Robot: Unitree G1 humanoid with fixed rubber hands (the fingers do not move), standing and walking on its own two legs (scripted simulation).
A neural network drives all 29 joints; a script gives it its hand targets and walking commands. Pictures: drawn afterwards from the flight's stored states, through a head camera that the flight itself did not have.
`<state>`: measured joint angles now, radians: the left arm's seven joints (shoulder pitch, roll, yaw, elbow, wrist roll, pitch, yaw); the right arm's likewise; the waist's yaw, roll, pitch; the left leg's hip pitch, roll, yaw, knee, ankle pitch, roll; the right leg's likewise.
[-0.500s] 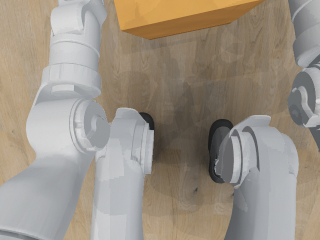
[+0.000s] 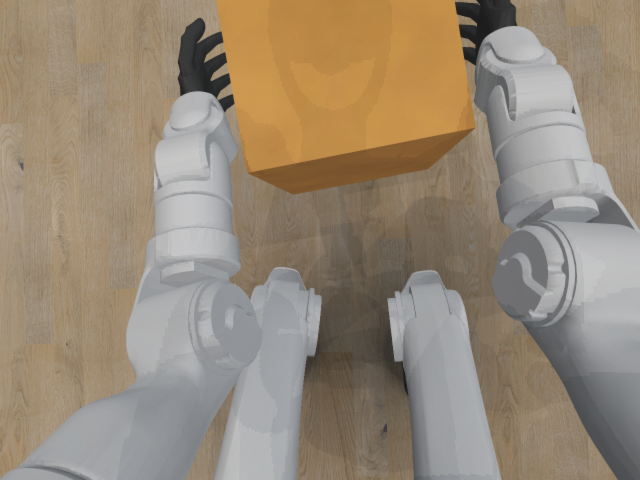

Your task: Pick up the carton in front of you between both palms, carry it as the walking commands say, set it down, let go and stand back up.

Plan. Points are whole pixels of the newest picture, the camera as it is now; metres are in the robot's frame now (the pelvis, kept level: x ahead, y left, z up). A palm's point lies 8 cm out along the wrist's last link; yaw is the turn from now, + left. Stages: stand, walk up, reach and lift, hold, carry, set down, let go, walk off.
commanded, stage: reach and lift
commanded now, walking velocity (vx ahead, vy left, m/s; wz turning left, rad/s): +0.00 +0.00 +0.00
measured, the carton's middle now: (344, 89) +0.54 +0.01 -0.15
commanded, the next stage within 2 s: none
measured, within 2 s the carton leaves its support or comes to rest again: neither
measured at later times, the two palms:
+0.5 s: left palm (126, 67) +0.48 +0.16 +0.07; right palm (572, 7) +0.50 -0.14 +0.07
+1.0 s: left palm out of the picture +0.43 +0.16 +0.22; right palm out of the picture +0.44 -0.14 +0.22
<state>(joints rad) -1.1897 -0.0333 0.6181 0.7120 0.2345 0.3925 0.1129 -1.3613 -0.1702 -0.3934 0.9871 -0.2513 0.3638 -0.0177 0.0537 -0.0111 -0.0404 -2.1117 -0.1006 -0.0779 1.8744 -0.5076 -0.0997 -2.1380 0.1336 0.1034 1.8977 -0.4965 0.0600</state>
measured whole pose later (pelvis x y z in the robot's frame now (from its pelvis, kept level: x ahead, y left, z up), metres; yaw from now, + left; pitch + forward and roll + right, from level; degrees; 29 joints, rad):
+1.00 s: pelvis +0.08 +0.01 +0.25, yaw -1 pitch +23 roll +0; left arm -0.50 -0.12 0.38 0.58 0.20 0.36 0.06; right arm -0.54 0.10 -0.34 0.63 -0.21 0.35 -0.05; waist 0.02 0.00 -0.20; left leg -1.01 -0.08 -0.13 1.02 -0.40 -0.04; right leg -1.02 0.09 0.14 1.02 -0.40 0.03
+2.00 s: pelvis +0.10 +0.01 +0.32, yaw -1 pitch -3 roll +0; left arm -0.31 -0.16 0.29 0.38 0.29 0.64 0.01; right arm -0.31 0.16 -0.28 0.38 -0.29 0.64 -0.01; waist 0.00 0.00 -0.02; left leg -0.17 -0.04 -0.14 0.46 -0.23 -0.02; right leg -0.17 0.04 0.14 0.46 -0.22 0.02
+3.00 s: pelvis +0.10 +0.01 +0.33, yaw -1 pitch -7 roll +0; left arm -0.30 -0.16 0.25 0.28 0.29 0.76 0.01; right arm -0.30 0.16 -0.25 0.28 -0.29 0.75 0.00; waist 0.00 0.00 0.00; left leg -0.09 -0.04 -0.14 0.41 -0.20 -0.01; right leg -0.09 0.04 0.13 0.41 -0.20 0.02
